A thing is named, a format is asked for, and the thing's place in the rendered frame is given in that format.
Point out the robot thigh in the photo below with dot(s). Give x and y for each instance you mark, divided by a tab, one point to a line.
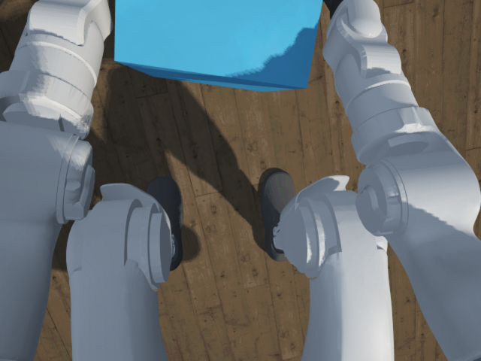
350	301
114	309

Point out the robot left upper arm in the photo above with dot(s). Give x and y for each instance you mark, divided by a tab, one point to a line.
46	179

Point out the right robot forearm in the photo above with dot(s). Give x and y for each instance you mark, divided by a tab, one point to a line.
377	98

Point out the right robot hand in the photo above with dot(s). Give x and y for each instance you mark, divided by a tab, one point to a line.
332	5

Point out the robot left thigh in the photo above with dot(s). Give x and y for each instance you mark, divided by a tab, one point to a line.
114	309

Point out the robot right upper arm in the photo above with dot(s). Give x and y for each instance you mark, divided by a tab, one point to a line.
425	205

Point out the left robot forearm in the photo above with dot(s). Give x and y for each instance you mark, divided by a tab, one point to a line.
56	64

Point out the robot right thigh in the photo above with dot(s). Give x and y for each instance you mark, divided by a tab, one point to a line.
350	301

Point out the carton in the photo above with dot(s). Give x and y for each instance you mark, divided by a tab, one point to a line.
259	45

